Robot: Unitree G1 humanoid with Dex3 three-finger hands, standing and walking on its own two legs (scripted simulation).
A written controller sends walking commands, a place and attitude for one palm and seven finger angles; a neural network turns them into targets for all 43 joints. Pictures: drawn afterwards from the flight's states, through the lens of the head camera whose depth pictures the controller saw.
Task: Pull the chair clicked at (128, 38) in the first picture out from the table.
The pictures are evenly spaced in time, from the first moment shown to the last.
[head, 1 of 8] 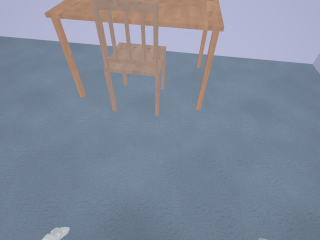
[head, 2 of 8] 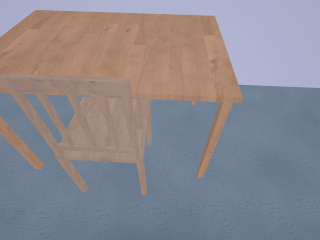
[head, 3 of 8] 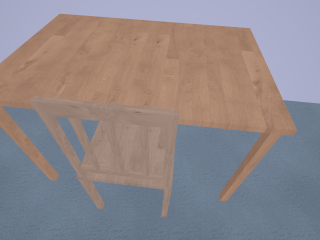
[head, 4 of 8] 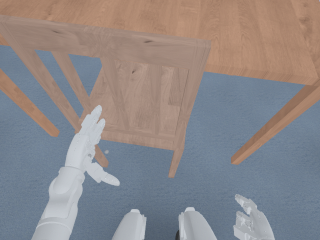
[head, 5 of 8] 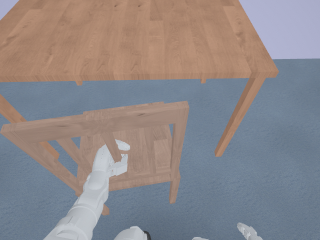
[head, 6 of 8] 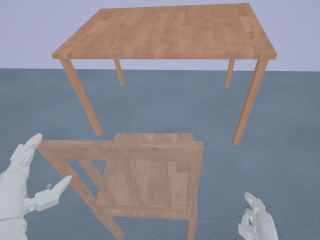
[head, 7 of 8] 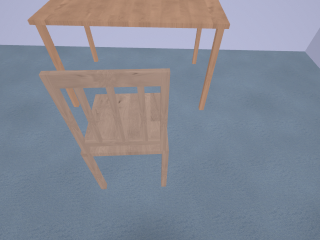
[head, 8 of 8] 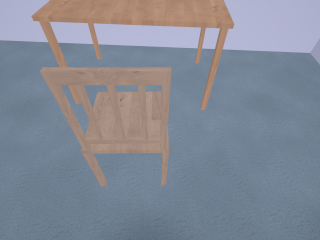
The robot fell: no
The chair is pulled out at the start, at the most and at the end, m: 0.00 0.58 0.58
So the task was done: yes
